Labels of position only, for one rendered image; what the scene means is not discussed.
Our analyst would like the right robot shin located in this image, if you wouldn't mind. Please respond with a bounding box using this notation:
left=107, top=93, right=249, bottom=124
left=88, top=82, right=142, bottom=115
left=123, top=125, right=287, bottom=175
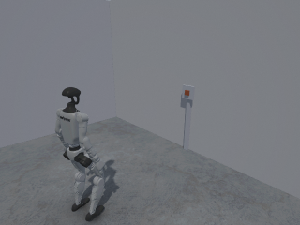
left=89, top=178, right=105, bottom=214

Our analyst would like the robot left forearm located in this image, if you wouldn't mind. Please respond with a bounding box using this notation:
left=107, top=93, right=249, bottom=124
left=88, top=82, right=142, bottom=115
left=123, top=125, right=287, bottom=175
left=55, top=132, right=69, bottom=146

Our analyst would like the robot right forearm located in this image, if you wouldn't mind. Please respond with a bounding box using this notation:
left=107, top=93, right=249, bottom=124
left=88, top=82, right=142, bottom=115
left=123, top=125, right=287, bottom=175
left=82, top=137, right=100, bottom=163

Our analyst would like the left robot upper arm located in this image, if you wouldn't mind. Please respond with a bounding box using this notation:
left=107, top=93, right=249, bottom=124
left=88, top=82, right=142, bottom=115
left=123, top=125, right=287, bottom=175
left=54, top=108, right=65, bottom=134

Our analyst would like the panel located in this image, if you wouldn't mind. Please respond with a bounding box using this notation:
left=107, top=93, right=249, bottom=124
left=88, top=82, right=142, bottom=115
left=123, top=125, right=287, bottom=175
left=182, top=84, right=195, bottom=150

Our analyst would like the right robot hand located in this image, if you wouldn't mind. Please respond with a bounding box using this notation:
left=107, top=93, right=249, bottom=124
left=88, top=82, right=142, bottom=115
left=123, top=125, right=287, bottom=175
left=95, top=159, right=107, bottom=176

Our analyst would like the right robot foot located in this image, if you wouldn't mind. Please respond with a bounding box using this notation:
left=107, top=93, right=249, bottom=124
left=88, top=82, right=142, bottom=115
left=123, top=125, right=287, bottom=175
left=85, top=205, right=104, bottom=221

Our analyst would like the right robot upper arm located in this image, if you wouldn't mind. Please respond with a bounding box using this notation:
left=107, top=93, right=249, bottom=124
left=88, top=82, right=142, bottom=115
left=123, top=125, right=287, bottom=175
left=76, top=112, right=89, bottom=144

